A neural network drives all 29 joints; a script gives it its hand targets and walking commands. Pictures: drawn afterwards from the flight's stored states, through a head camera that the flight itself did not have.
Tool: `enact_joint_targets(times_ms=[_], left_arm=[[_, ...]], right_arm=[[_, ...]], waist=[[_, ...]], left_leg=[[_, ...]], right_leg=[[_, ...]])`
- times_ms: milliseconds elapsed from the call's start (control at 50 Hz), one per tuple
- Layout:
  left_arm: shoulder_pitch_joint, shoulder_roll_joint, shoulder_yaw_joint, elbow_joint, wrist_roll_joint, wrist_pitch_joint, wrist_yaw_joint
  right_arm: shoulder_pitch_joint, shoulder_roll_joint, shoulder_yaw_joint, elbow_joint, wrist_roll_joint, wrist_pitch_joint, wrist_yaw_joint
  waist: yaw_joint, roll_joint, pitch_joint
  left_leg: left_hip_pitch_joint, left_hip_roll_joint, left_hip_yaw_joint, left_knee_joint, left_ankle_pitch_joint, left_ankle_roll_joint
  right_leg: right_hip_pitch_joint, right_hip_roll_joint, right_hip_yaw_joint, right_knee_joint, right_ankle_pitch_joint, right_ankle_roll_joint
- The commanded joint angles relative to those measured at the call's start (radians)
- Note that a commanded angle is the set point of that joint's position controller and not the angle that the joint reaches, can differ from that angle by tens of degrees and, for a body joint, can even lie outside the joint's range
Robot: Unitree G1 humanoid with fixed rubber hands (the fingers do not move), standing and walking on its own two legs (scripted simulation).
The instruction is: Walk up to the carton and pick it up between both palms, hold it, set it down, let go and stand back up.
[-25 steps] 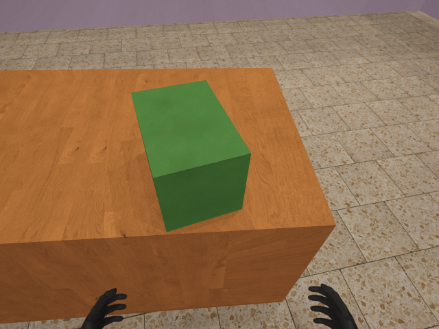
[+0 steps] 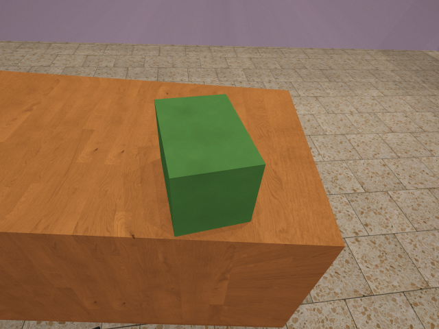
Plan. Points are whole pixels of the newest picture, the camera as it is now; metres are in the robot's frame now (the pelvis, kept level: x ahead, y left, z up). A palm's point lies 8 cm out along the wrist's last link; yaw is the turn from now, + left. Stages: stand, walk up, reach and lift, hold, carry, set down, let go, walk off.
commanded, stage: stand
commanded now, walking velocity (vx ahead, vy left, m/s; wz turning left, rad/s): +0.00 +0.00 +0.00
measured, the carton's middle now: (202, 160) +0.53 +0.05 +0.00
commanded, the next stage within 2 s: none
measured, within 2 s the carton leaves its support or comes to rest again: neither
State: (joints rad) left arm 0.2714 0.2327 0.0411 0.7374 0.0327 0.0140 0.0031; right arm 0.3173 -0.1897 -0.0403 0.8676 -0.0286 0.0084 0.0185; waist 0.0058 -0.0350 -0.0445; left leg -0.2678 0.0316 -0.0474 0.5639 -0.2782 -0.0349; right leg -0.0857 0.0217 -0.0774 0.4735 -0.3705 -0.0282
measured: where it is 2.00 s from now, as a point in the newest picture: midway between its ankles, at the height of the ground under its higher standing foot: outside the picture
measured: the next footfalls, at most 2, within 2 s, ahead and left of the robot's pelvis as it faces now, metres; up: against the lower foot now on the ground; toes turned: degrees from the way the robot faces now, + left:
none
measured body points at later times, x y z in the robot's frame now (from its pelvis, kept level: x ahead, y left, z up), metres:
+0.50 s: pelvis -0.02 +0.00 +0.00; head -0.05 +0.02 +0.45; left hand -0.08 +0.21 -0.17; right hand -0.03 -0.20 -0.15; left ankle +0.02 +0.14 -0.73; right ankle -0.07 -0.10 -0.73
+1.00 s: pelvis -0.03 -0.02 +0.00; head -0.05 -0.01 +0.45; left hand -0.10 +0.17 -0.17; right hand -0.07 -0.21 -0.16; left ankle +0.02 +0.14 -0.73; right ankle -0.07 -0.10 -0.73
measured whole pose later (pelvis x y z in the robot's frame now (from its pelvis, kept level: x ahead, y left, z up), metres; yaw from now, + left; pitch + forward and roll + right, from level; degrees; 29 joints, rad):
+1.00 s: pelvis -0.03 -0.02 +0.00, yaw +4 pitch -3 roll -1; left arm 0.37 0.10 0.02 1.21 0.02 0.00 0.05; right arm 0.39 -0.04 -0.01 1.18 -0.02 0.02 -0.05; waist 0.00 -0.02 0.00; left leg -0.25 0.02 -0.13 0.48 -0.18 -0.07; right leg -0.05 0.03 -0.15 0.44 -0.33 -0.06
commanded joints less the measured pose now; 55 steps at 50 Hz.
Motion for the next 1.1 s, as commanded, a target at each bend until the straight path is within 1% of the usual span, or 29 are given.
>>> enact_joint_targets(times_ms=[0, 60, 120, 200, 220, 240, 280, 320, 340, 360, 380, 400, 440, 480, 500, 520, 540, 560, 640, 660, 680, 720, 760, 840, 880, 920, 1020, 1040, 1080], left_arm=[[0.042, 0.101, 0.034, 0.003, 0.000, -0.028, 0.024], [0.085, 0.117, 0.036, 0.081, 0.003, -0.026, 0.030], [0.127, 0.101, 0.036, 0.146, 0.000, -0.030, 0.036], [0.142, 0.048, 0.020, 0.227, 0.001, -0.021, 0.044], [0.162, 0.042, 0.018, 0.252, 0.000, -0.022, 0.043], [0.162, 0.035, 0.017, 0.272, -0.003, -0.019, 0.043], [0.167, 0.041, 0.018, 0.296, -0.002, -0.019, 0.044], [0.169, 0.029, 0.012, 0.326, -0.004, -0.015, 0.047], [0.181, 0.006, 0.008, 0.341, -0.004, -0.016, 0.046], [0.198, -0.002, 0.004, 0.358, -0.004, -0.013, 0.049], [0.197, -0.012, 0.001, 0.372, -0.010, -0.014, 0.049], [0.185, -0.025, -0.004, 0.382, -0.004, -0.014, 0.049], [0.197, -0.013, -0.002, 0.396, -0.009, -0.016, 0.051], [0.225, -0.018, -0.004, 0.424, -0.012, -0.015, 0.052], [0.208, -0.041, -0.012, 0.433, -0.013, -0.014, 0.051], [0.208, -0.036, -0.011, 0.429, -0.012, -0.014, 0.051], [0.206, -0.035, -0.011, 0.432, -0.014, -0.016, 0.053], [0.209, -0.030, -0.010, 0.441, -0.013, -0.016, 0.052], [0.225, -0.060, -0.016, 0.463, -0.014, -0.016, 0.051], [0.216, -0.057, -0.018, 0.464, -0.011, -0.016, 0.052], [0.219, -0.059, -0.016, 0.464, -0.014, -0.017, 0.050], [0.206, -0.078, -0.020, 0.465, -0.014, -0.018, 0.051], [0.204, -0.082, -0.023, 0.467, -0.016, -0.016, 0.051], [0.206, -0.062, -0.017, 0.472, -0.013, -0.018, 0.051], [0.201, -0.080, -0.020, 0.472, -0.016, -0.019, 0.049], [0.205, -0.077, -0.018, 0.470, -0.016, -0.021, 0.049], [0.216, -0.087, -0.021, 0.472, -0.017, -0.024, 0.048], [0.204, -0.072, -0.018, 0.468, -0.017, -0.025, 0.049], [0.209, -0.068, -0.018, 0.468, -0.017, -0.026, 0.049]], right_arm=[[0.033, -0.118, -0.041, -0.046, -0.001, -0.019, -0.022], [0.064, -0.113, -0.045, -0.014, 0.004, -0.019, -0.035], [0.137, -0.067, -0.033, 0.034, 0.010, -0.011, -0.047], [0.132, -0.065, -0.034, 0.067, 0.010, -0.006, -0.051], [0.145, -0.043, -0.028, 0.082, 0.014, -0.006, -0.054], [0.156, -0.052, -0.029, 0.090, 0.018, -0.005, -0.054], [0.134, -0.047, -0.028, 0.103, 0.011, -0.005, -0.058], [0.157, -0.029, -0.022, 0.130, 0.016, -0.003, -0.056], [0.161, -0.009, -0.015, 0.149, 0.016, -0.001, -0.058], [0.157, -0.024, -0.020, 0.156, 0.014, 0.000, -0.061], [0.157, -0.020, -0.017, 0.161, 0.015, 0.001, -0.062], [0.150, -0.027, -0.020, 0.167, 0.017, 0.001, -0.060], [0.177, 0.005, -0.009, 0.196, 0.014, 0.003, -0.060], [0.177, 0.035, 0.001, 0.213, 0.014, 0.004, -0.061], [0.173, 0.023, -0.003, 0.221, 0.020, 0.005, -0.062], [0.173, 0.029, -0.002, 0.229, 0.013, 0.006, -0.060], [0.174, 0.028, 0.000, 0.233, 0.015, 0.006, -0.061], [0.172, 0.030, 0.002, 0.241, 0.014, 0.007, -0.062], [0.170, 0.045, 0.009, 0.265, 0.013, 0.004, -0.068], [0.180, 0.047, 0.009, 0.269, 0.017, 0.004, -0.069], [0.162, 0.043, 0.009, 0.268, 0.014, 0.005, -0.067], [0.175, 0.055, 0.014, 0.278, 0.016, 0.005, -0.067], [0.171, 0.070, 0.018, 0.286, 0.011, 0.007, -0.068], [0.158, 0.062, 0.021, 0.290, 0.011, 0.009, -0.068], [0.158, 0.083, 0.023, 0.299, 0.012, 0.005, -0.068], [0.173, 0.074, 0.024, 0.314, 0.012, 0.008, -0.075], [0.135, 0.066, 0.027, 0.311, 0.015, 0.009, -0.074], [0.137, 0.075, 0.026, 0.307, 0.013, 0.008, -0.076], [0.128, 0.075, 0.031, 0.317, 0.013, 0.011, -0.076]], waist=[[0.010, 0.100, 0.086], [0.003, 0.115, 0.103], [0.001, 0.081, 0.098], [0.000, 0.112, 0.133], [-0.003, 0.077, 0.127], [-0.009, 0.085, 0.158], [0.007, 0.054, 0.167], [-0.011, 0.080, 0.212], [-0.002, 0.074, 0.213], [-0.002, 0.093, 0.243], [-0.005, 0.043, 0.233], [-0.008, 0.071, 0.246], [-0.007, 0.040, 0.242], [-0.005, 0.041, 0.252], [-0.013, 0.051, 0.262], [-0.006, 0.072, 0.258], [-0.008, 0.056, 0.264], [-0.011, 0.072, 0.270], [0.002, 0.067, 0.261], [-0.007, 0.072, 0.272], [0.002, 0.065, 0.266], [-0.007, 0.056, 0.254], [-0.001, 0.083, 0.252], [0.000, 0.051, 0.260], [0.000, 0.088, 0.229], [0.001, 0.060, 0.243], [0.001, 0.065, 0.224], [-0.004, 0.038, 0.239], [0.001, 0.059, 0.252]], left_leg=[[-0.052, 0.048, -0.047, -0.079, 0.377, 0.050], [-0.027, 0.049, -0.061, -0.084, 0.370, 0.052], [-0.012, 0.043, -0.067, -0.094, 0.351, 0.057], [-0.015, 0.035, -0.085, -0.120, 0.310, 0.062], [0.002, 0.036, -0.095, -0.122, 0.284, 0.064], [-0.006, 0.030, -0.092, -0.135, 0.266, 0.062], [-0.009, 0.037, -0.113, -0.153, 0.252, 0.063], [-0.020, 0.027, -0.105, -0.169, 0.193, 0.059], [-0.035, 0.028, -0.115, -0.178, 0.181, 0.062], [-0.044, 0.027, -0.107, -0.181, 0.166, 0.059], [-0.037, 0.030, -0.120, -0.190, 0.180, 0.059], [-0.046, 0.025, -0.114, -0.188, 0.158, 0.057], [-0.037, 0.021, -0.124, -0.193, 0.145, 0.056], [-0.042, 0.022, -0.112, -0.195, 0.128, 0.049], [-0.040, 0.016, -0.106, -0.194, 0.126, 0.046], [-0.044, 0.014, -0.107, -0.192, 0.118, 0.045], [-0.053, 0.013, -0.104, -0.196, 0.119, 0.043], [-0.051, 0.015, -0.116, -0.204, 0.109, 0.045], [-0.054, 0.015, -0.115, -0.200, 0.116, 0.038], [-0.069, 0.016, -0.112, -0.202, 0.112, 0.039], [-0.065, 0.017, -0.114, -0.201, 0.112, 0.041], [-0.052, 0.021, -0.113, -0.200, 0.130, 0.035], [-0.058, 0.021, -0.105, -0.192, 0.129, 0.033], [-0.056, 0.019, -0.093, -0.182, 0.129, 0.028], [-0.045, 0.020, -0.104, -0.180, 0.139, 0.027], [-0.052, 0.018, -0.091, -0.171, 0.145, 0.023], [-0.041, 0.023, -0.094, -0.150, 0.161, 0.021], [-0.046, 0.026, -0.092, -0.150, 0.164, 0.021], [-0.059, 0.030, -0.092, -0.152, 0.170, 0.019]], right_leg=[[-0.053, -0.121, 0.089, -0.101, 0.326, -0.024], [-0.061, -0.124, 0.086, -0.127, 0.330, -0.030], [-0.049, -0.121, 0.073, -0.135, 0.276, -0.030], [-0.052, -0.120, 0.065, -0.155, 0.218, -0.028], [-0.050, -0.114, 0.068, -0.166, 0.208, -0.027], [-0.065, -0.119, 0.064, -0.172, 0.189, -0.028], [-0.073, -0.110, 0.058, -0.178, 0.141, -0.025], [-0.089, -0.115, 0.064, -0.191, 0.118, -0.022], [-0.072, -0.117, 0.054, -0.186, 0.101, -0.023], [-0.088, -0.119, 0.063, -0.197, 0.102, -0.021], [-0.087, -0.120, 0.059, -0.196, 0.100, -0.021], [-0.087, -0.121, 0.063, -0.199, 0.092, -0.018], [-0.090, -0.114, 0.065, -0.201, 0.059, -0.018], [-0.098, -0.121, 0.064, -0.212, 0.037, -0.014], [-0.113, -0.118, 0.068, -0.209, 0.041, -0.013], [-0.109, -0.118, 0.070, -0.207, 0.043, -0.012], [-0.110, -0.121, 0.067, -0.212, 0.045, -0.011], [-0.116, -0.120, 0.072, -0.209, 0.038, -0.019], [-0.104, -0.118, 0.069, -0.205, 0.043, -0.016], [-0.111, -0.125, 0.076, -0.212, 0.042, -0.018], [-0.113, -0.120, 0.073, -0.205, 0.045, -0.019], [-0.123, -0.123, 0.077, -0.204, 0.035, -0.019], [-0.110, -0.126, 0.077, -0.206, 0.040, -0.024], [-0.127, -0.127, 0.079, -0.215, 0.015, -0.025], [-0.108, -0.120, 0.082, -0.211, 0.046, -0.027], [-0.110, -0.123, 0.076, -0.217, 0.036, -0.027], [-0.107, -0.133, 0.090, -0.229, 0.076, -0.032], [-0.120, -0.134, 0.088, -0.233, 0.073, -0.036], [-0.107, -0.134, 0.085, -0.235, 0.110, -0.038]])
